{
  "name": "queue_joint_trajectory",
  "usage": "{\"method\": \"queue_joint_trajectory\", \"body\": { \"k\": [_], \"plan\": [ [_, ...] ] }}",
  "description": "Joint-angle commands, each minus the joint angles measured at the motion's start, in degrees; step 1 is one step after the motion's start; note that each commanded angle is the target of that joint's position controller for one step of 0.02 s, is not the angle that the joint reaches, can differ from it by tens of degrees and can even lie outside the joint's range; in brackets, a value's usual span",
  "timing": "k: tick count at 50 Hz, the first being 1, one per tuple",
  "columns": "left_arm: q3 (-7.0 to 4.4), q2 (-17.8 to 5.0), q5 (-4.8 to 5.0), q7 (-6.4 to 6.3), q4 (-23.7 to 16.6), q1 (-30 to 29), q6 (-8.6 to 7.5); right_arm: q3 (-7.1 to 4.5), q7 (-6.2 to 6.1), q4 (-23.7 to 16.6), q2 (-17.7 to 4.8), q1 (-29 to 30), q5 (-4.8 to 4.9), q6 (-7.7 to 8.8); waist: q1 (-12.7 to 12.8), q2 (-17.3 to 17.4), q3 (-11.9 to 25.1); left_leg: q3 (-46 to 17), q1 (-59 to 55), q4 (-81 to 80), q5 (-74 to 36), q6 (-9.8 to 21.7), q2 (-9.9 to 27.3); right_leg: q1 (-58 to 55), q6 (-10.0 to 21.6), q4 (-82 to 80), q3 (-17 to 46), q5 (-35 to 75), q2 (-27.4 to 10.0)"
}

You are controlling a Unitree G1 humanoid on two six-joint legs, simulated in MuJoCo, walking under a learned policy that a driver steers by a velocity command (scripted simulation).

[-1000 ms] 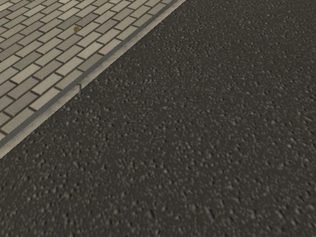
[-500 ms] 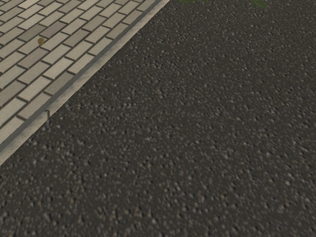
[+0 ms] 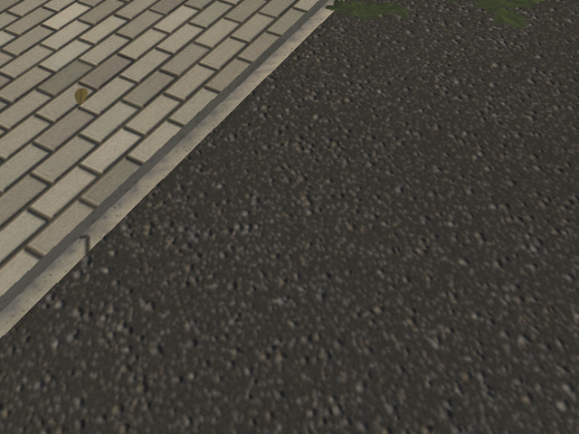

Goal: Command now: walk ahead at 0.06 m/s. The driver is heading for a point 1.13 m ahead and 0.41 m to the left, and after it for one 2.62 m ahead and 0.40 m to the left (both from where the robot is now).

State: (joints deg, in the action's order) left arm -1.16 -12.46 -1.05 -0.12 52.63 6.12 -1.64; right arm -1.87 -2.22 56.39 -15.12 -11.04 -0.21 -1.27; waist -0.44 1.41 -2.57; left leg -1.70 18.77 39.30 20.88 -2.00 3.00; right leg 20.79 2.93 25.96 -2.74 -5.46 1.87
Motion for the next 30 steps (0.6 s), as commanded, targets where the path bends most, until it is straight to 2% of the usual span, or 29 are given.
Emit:
{"method": "queue_joint_trajectory", "body": {
  "k": [1,2,3,4,5,6,7,9,10,12,13,14,16,17,18,19,20,21,22,23,24,25,27,30],
  "plan": [
    [-1.35,-7.26,0.98,-0.63,-2.26,-2.67,-0.26,-0.75,0.19,1.27,-3.32,-8.35,-1.32,-0.32,-3.13,-6.93,6.81,2.34,-13.41,-10.15,-10.54,1.93,-1.01,3.39,3.83,-11.91,10.23,-21.38,-10.06],
    [-1.11,-6.65,0.77,-0.61,-1.48,-1.24,-0.15,-0.78,0.17,0.35,-4.67,-6.78,-1.74,-0.25,-2.15,-5.0,4.15,-0.7,-11.87,-13.96,-9.72,3.42,1.68,4.09,1.24,-10.86,9.44,-24.78,-8.53],
    [-1.44,-7.11,0.43,-0.7,-1.51,0.18,0.13,-1.43,-0.04,0.07,-8.16,-4.93,-0.98,-0.13,0.52,0.0,1.01,-1.92,-4.82,-15.55,-0.1,5.26,2.69,1.83,-0.8,-9.63,6.48,-23.45,-5.41],
    [-1.36,-6.78,0.15,-1.0,-1.43,-0.58,0.31,-1.35,0.08,0.48,-7.28,-3.69,-0.48,0.48,0.48,2.85,-0.45,-2.23,2.12,-17.93,7.3,5.59,2.08,-4.22,-1.89,-6.93,4.54,-18.21,-3.84],
    [-1.39,-6.53,0.19,-1.22,-1.13,-0.32,0.33,-0.9,0.14,0.58,-5.5,-2.62,-0.63,1.25,0.91,3.98,-0.51,-2.32,4.38,-19.62,7.51,4.62,1.99,-7.92,-1.78,-4.6,4.28,-13.63,-3.73],
    [-1.43,-6.34,0.32,-1.41,-0.56,0.55,0.37,-0.77,0.21,0.8,-4.94,-1.86,-0.73,1.92,1.37,4.71,-0.05,-2.19,4.39,-20.07,4.75,3.61,1.91,-9.69,-1.25,-3.24,4.03,-10.24,-3.77],
    [-1.61,-6.85,0.46,-1.59,0.27,1.68,0.45,-0.86,0.25,1.17,-4.94,-2.62,-0.49,2.44,1.07,4.54,1.26,-1.79,2.84,-20.08,5.67,3.29,1.48,-9.79,-0.73,-1.88,3.17,-11.63,-3.01],
    [-1.97,-7.13,1.1,-1.56,0.93,2.13,0.34,-1.45,0.18,1.57,-6.47,-4.65,0.31,2.85,0.13,4.56,0.88,-3.38,0.59,-20.17,12.49,5.26,2.06,-5.72,0.12,1.83,0.84,-19.7,-1.0],
    [-2.03,-6.8,1.3,-1.39,0.85,1.3,0.02,-1.74,0.16,1.63,-7.18,-6.04,0.6,2.99,-0.72,4.87,-0.41,-5.98,-0.74,-21.59,16.33,7.02,3.71,-2.12,0.29,3.95,0.07,-22.12,-0.28],
    [-1.97,-5.19,1.72,-0.66,0.04,-1.2,-1.33,-2.62,0.11,2.17,-9.54,-9.02,1.25,3.74,-2.24,8.43,-3.38,-16.13,-5.92,-26.28,19.46,11.69,11.05,6.02,0.41,11.05,-1.52,-17.6,0.5],
    [-2.02,-4.99,1.89,-0.21,-0.35,-1.92,-2.11,-2.95,0.03,2.42,-10.01,-9.45,1.53,4.27,-2.44,9.43,-4.57,-19.82,-7.66,-27.06,17.04,13.7,14.34,8.64,1.1,13.34,-0.15,-16.0,-1.22],
    [-2.13,-5.05,2.14,0.25,-0.56,-2.08,-2.86,-2.97,0.02,2.38,-9.41,-9.29,1.61,4.79,-2.09,9.19,-4.9,-20.57,-9.43,-26.7,12.37,14.4,15.6,10.16,1.76,13.73,0.75,-16.31,-2.43],
    [-2.34,-4.97,2.63,0.9,0.3,0.35,-3.87,-2.98,0.4,1.67,-8.54,-6.82,2.05,5.19,0.23,7.47,-3.9,-16.23,-9.74,-24.03,3.48,12.73,13.89,5.05,2.72,6.83,-0.03,-15.79,-2.6],
    [-2.8,-5.43,2.8,0.92,2.09,4.22,-3.95,-3.04,0.65,0.95,-8.58,-4.6,2.24,5.04,2.34,6.48,-2.54,-12.37,-5.98,-22.29,0.18,10.98,11.28,-3.86,2.82,1.75,-1.1,-11.86,-1.4],
    [-3.69,-7.03,2.58,0.66,4.15,9.16,-3.82,-2.96,0.85,0.13,-8.24,-2.93,2.18,4.99,4.35,4.83,-0.7,-9.36,-0.58,-18.3,-5.2,9.37,8.26,-13.94,2.62,0.46,0.2,-8.19,-1.17],
    [-5.07,-11.11,2.27,0.11,5.62,15.96,-3.86,-2.24,1.06,-1.47,-5.75,-0.29,2.18,5.33,7.17,-3.16,1.11,-2.52,7.91,-5.07,-11.62,6.12,2.55,-23.3,5.23,-4.88,11.06,-11.75,-8.14],
    [-6.58,-16.79,2.28,0.18,7.11,23.24,-3.76,-1.37,0.94,-3.41,-2.25,-0.35,1.71,6.26,8.86,-17.91,5.34,3.62,19.36,13.72,-1.47,2.71,-4.39,-34.16,11.65,-12.21,30.88,-12.59,-19.89],
    [-4.9,-11.93,1.33,0.2,7.21,23.43,-4.27,-2.13,0.96,-3.33,-4.57,0.28,2.17,6.9,8.18,-13.84,4.75,-3.56,25.59,26.2,10.42,3.2,-4.14,-34.41,13.9,-13.29,37.06,-9.21,-24.55],
    [-3.68,-8.36,0.96,0.08,6.21,20.04,-4.74,-2.51,1.41,-2.64,-5.11,-1.09,3.42,7.24,5.76,-9.44,2.13,-7.45,27.96,30.76,7.17,5.15,-1.72,-32.59,11.96,-12.28,30.72,-6.29,-23.67],
    [-3.25,-7.31,0.99,0.18,5.12,16.95,-5.06,-2.52,1.71,-2.08,-4.51,-1.55,3.73,7.29,4.17,-7.42,1.58,-7.64,28.14,30.37,2.01,6.45,0.14,-30.8,9.68,-12.96,24.54,-5.68,-21.4],
    [-2.91,-6.81,1.17,0.39,4.73,14.88,-5.16,-2.73,1.84,-2.06,-4.12,-0.52,3.47,7.14,3.38,-5.97,-0.77,-7.52,28.76,27.53,-2.31,7.02,1.28,-28.86,7.78,-14.02,19.16,-1.57,-19.94],
    [-2.38,-5.55,0.97,0.41,4.66,14.03,-5.07,-3.07,2.04,-2.06,-4.0,0.19,3.01,6.74,2.81,-6.27,-1.04,-6.58,27.0,24.89,-5.47,7.12,2.36,-27.15,5.81,-14.41,13.64,3.6,-17.88],
    [-2.24,-5.74,0.28,0.11,4.98,14.89,-4.7,-2.81,2.92,-2.14,-1.6,0.07,2.53,5.79,2.32,-6.68,-0.34,-4.15,24.11,22.34,-9.11,6.08,2.5,-24.43,5.15,-15.31,7.68,9.05,-16.14],
    [-2.75,-8.53,-0.07,-0.81,4.85,14.4,-4.43,-2.07,3.48,-5.34,0.24,5.73,2.06,5.07,2.58,-4.37,-2.81,-2.26,24.7,13.76,-14.18,4.15,2.64,-20.67,5.99,-18.42,3.01,10.01,-16.31]
  ]
}}
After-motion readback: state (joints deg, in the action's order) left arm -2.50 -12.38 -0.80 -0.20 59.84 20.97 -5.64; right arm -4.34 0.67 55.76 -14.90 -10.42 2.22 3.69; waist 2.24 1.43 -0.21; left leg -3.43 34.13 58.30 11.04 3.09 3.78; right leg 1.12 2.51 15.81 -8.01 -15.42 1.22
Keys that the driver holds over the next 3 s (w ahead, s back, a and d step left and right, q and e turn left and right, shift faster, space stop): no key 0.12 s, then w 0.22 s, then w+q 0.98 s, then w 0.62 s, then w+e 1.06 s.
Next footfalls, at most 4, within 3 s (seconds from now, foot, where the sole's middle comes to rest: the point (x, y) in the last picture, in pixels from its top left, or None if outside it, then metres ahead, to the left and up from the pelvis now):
0.04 left None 0.06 0.15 -0.77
0.86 left None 0.46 0.17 -0.77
1.36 right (261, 306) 0.81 0.11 -0.77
1.86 left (127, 287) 0.87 0.47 -0.77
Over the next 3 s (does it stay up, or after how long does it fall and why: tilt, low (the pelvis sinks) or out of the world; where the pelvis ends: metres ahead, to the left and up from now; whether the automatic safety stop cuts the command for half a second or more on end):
stays up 1.37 0.57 0.04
